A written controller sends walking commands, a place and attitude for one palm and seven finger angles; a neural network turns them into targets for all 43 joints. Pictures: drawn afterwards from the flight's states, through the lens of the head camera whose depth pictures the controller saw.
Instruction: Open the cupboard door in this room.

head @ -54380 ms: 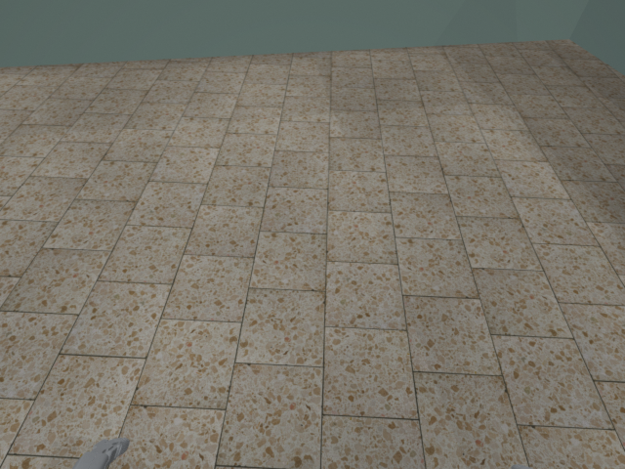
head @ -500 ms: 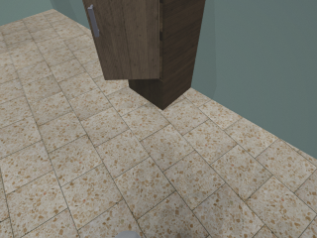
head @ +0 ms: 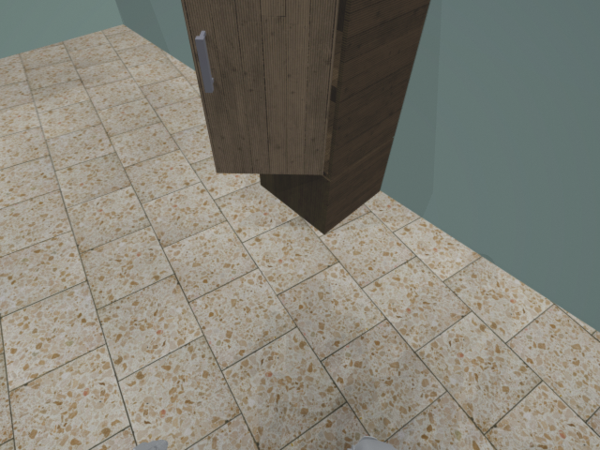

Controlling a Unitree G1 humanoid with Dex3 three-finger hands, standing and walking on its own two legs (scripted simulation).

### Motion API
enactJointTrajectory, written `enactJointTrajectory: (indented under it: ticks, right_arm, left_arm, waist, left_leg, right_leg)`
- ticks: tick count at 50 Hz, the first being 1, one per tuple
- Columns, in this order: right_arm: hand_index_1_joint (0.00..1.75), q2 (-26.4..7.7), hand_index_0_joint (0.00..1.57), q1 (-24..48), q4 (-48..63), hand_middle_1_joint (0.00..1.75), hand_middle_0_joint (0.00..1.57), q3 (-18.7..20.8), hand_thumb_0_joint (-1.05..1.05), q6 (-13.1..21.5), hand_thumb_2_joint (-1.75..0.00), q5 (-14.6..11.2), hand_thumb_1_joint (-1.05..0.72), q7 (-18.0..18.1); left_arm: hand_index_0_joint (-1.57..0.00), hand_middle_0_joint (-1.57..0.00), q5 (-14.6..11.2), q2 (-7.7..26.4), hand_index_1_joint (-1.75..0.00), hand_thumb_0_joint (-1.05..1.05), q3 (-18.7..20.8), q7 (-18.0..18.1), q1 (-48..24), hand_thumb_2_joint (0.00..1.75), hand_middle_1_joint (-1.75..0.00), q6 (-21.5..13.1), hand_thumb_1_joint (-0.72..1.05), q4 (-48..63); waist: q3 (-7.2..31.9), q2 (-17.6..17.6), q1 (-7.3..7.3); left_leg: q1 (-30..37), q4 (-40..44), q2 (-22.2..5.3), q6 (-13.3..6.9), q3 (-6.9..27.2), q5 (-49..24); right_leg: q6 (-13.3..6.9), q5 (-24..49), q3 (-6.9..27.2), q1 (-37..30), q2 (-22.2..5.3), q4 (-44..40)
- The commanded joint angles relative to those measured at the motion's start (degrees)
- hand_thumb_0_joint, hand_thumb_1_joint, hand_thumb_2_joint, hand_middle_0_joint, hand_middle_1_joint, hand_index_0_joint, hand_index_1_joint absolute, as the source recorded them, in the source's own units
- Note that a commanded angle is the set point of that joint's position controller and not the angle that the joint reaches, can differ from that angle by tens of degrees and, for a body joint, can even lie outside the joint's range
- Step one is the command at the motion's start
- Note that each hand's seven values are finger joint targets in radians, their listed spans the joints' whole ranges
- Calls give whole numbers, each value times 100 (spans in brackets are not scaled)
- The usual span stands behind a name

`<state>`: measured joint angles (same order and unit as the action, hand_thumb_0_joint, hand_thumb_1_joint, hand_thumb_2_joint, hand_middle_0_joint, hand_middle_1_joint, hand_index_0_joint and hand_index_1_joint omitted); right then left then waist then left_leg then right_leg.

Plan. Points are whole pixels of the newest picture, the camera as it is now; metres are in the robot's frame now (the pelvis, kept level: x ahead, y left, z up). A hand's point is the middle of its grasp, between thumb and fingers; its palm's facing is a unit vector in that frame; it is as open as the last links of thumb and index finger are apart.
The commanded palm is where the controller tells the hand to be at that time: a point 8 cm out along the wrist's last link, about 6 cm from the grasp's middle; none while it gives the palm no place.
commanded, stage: take the last steps up to it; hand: left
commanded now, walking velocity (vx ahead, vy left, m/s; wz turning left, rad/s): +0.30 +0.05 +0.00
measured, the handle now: (206, 62) +1.03 +0.30 +0.00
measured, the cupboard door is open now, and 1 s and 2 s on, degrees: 46 46 46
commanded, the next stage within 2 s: come to a stop and stand still in 1.10 s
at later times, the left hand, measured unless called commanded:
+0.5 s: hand out of the picture +0.12 +0.20 -0.18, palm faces +0.14 -0.98 -0.17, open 7.2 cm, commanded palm none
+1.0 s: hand (214, 270) +0.47 +0.20 -0.16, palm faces -0.02 -0.98 -0.21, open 7.3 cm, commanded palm none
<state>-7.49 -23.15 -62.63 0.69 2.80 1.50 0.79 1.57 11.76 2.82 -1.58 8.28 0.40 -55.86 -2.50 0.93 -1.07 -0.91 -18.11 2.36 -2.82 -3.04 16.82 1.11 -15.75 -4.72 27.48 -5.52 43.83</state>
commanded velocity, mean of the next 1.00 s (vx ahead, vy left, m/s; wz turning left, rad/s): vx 0.28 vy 0.04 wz -0.01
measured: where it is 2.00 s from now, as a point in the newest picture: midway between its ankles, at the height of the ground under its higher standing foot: (302, 389)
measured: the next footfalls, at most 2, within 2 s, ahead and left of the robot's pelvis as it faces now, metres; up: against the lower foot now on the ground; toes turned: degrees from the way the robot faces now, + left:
right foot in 0.10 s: +0.14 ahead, -0.12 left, +0.00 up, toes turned -7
left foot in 0.50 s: +0.30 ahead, +0.14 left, +0.00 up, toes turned +8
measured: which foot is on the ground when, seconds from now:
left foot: down 0.00-0.10, up 0.12-0.48, down 0.50-0.96, up 0.98-1.00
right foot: up 0.00-0.08, down 0.10-0.52, up 0.54-0.94, down 0.96-1.00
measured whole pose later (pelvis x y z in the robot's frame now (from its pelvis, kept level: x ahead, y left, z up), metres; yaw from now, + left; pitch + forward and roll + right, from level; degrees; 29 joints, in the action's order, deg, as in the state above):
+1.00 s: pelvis +0.35 +0.01 -0.02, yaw -1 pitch -1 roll +1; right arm -9.5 -22.6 -65.0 2.2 1.1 1.2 0.2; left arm 1.7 10.5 3.4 -1.1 6.9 -3.0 -55.6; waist -3.6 -0.2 -1.9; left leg -10.5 -43.1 -2.7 0.0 -6.4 28.2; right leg -2.1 -12.3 -6.5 19.7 -3.3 34.2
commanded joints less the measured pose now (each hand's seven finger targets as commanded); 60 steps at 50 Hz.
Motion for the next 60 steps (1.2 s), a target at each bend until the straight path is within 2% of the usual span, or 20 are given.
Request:
enactJointTrajectory:
  ticks: [1,3,5,6,8,12,19,23,24,25,26,27,32,41,45,46,48,50,54,60]
  right_arm:
    - [30,-940,20,-338,79,30,20,198,0,68,-90,15,-90,58]
    - [30,-850,20,-240,58,30,20,169,0,82,-90,-35,-90,56]
    - [30,-644,20,-221,331,30,20,188,0,94,-90,-129,-90,1]
    - [30,-878,20,122,402,30,20,254,0,21,-90,-83,-90,-23]
    - [30,-629,20,509,383,30,20,268,0,-35,-90,-40,-90,-57]
    - [30,-266,20,262,277,30,20,225,0,-167,-90,11,-90,-162]
    - [30,-302,20,1199,722,30,20,257,0,-63,-90,3,-90,-274]
    - [30,-598,20,906,648,30,20,292,0,37,-90,7,-90,-236]
    - [30,-884,20,374,503,30,20,362,0,78,-90,23,-90,-175]
    - [30,-1460,20,-369,342,30,20,500,0,108,-90,97,-90,-98]
    - [30,-1741,20,-899,279,30,20,537,0,57,-90,67,-90,-29]
    - [30,-1675,20,-751,319,30,20,504,0,22,-90,55,-90,16]
    - [30,-904,20,438,526,30,20,247,0,166,-90,6,-90,58]
    - [30,-966,20,162,303,30,20,291,0,122,-90,34,-90,21]
    - [30,-952,20,197,216,30,20,269,0,58,-90,30,-90,15]
    - [30,-835,20,220,219,30,20,245,0,56,-90,-11,-90,-6]
    - [30,-653,20,294,460,30,20,206,0,32,-90,-71,-90,-65]
    - [30,-711,20,623,469,30,20,280,0,16,-90,-65,-90,-53]
    - [30,-371,20,451,287,30,20,212,0,-130,-90,-17,-90,-94]
    - [30,-231,20,550,351,30,20,173,0,-64,-90,-7,-90,-149]
  left_arm:
    - [-20,-20,-27,266,-30,0,37,-6,-392,90,-30,-191,90,488]
    - [-20,-20,-17,508,-30,0,159,18,668,90,-30,-274,90,159]
    - [-20,-20,-42,1409,-30,0,379,117,2117,90,-30,-341,90,-253]
    - [-20,-20,-105,1240,-30,0,362,185,1817,90,-30,-288,90,-150]
    - [-20,-20,-85,709,-30,0,221,225,999,90,-30,-302,90,50]
    - [-20,-20,-58,354,-30,0,140,209,842,90,-30,-471,90,-11]
    - [-20,-20,-25,646,-30,0,217,137,1244,90,-30,-494,90,-362]
    - [-20,-20,-40,651,-30,0,210,140,1128,90,-30,-409,90,-423]
    - [-20,-20,-40,536,-30,0,173,120,1128,90,-30,-392,90,-380]
    - [-20,-20,-71,243,-30,0,118,96,1212,90,-30,-389,90,-248]
    - [-20,-20,-66,199,-30,0,41,100,868,90,-30,-408,90,-15]
    - [-20,-20,-50,245,-30,0,73,106,601,90,-30,-408,90,94]
    - [-20,-20,5,91,-30,0,91,22,908,90,-30,-215,90,-168]
    - [-20,-20,-9,95,-30,0,83,-7,18,90,-30,-168,90,227]
    - [-20,-20,4,234,-30,0,133,8,436,90,-30,-216,90,98]
    - [-20,-20,16,473,-30,0,194,41,932,90,-30,-271,90,-65]
    - [-20,-20,-37,1338,-30,0,367,131,2035,90,-30,-350,90,-345]
    - [-20,-20,-62,949,-30,0,288,221,1384,90,-30,-350,90,-184]
    - [-20,-20,-69,384,-30,0,118,233,775,90,-30,-432,90,-75]
    - [-20,-20,-62,616,-30,0,172,188,886,90,-30,-418,90,-286]
  waist:
    - [-389,-483,10]
    - [62,8,507]
    - [946,1755,860]
    - [281,972,782]
    - [-376,693,439]
    - [-102,473,81]
    - [-55,635,353]
    - [-99,477,25]
    - [171,-107,-223]
    - [661,-1359,-487]
    - [761,-1756,-654]
    - [443,-1113,-599]
    - [-92,-869,94]
    - [-249,-588,17]
    - [-31,-287,291]
    - [96,171,511]
    - [649,1720,834]
    - [200,798,562]
    - [100,641,103]
    - [277,440,113]
  left_leg:
    - [-630,248,-1511,-685,790,-1609]
    - [-1334,-1130,-1051,-375,445,-1674]
    - [-3272,-4243,-26,111,-178,1812]
    - [-3546,-4900,-427,96,331,1658]
    - [-3504,-4909,-815,173,484,698]
    - [-2708,-3843,-929,392,150,-42]
    - [-2566,-1894,-655,482,-257,-358]
    - [-1043,-905,-427,389,-464,-615]
    - [-21,-717,-624,230,-155,-363]
    - [934,-388,-1892,-292,1511,-61]
    - [1014,259,-2659,-835,2601,-74]
    - [723,350,-2795,-1042,2577,-220]
    - [-979,836,-1968,-571,965,-471]
    - [-826,857,-1865,-729,489,-583]
    - [-1127,-114,-1502,-379,99,-604]
    - [-1662,-995,-1139,-164,-174,-414]
    - [-3374,-3843,-291,264,-535,2057]
    - [-3616,-4551,-755,285,236,1282]
    - [-2729,-3733,-891,437,97,350]
    - [-1660,-1502,-497,490,-315,-435]
  right_leg:
    - [-88,179,-177,-659,252,-801]
    - [-250,543,61,-2513,240,-1493]
    - [-1296,118,3275,-4257,-2212,-2837]
    - [-1442,-668,3252,-3485,-2247,-3198]
    - [-1187,-1339,2465,-2000,-1782,-3488]
    - [-949,73,955,-1360,-1251,-3591]
    - [-945,600,728,-2019,-1160,-3250]
    - [-643,430,404,-1283,-896,-2459]
    - [-472,518,183,-694,-602,-1448]
    - [-199,-508,-392,301,50,136]
    - [-156,-1756,-239,888,388,1715]
    - [-223,-1644,161,1241,138,2447]
    - [-98,-203,339,667,-244,2198]
    - [-69,155,11,-61,-69,-264]
    - [-148,498,-188,-1517,239,-1325]
    - [-261,491,197,-2427,60,-1683]
    - [-1351,455,3026,-3790,-2066,-2981]
    - [-1404,156,2544,-2881,-1817,-3117]
    - [-1095,1623,930,-1822,-1227,-3217]
    - [-941,1068,589,-1709,-906,-2811]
